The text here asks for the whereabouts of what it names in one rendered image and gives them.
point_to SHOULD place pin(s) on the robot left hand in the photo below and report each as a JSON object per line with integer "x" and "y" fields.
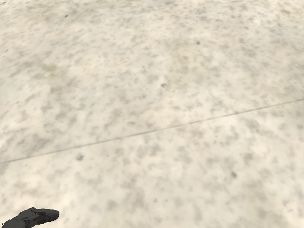
{"x": 32, "y": 217}

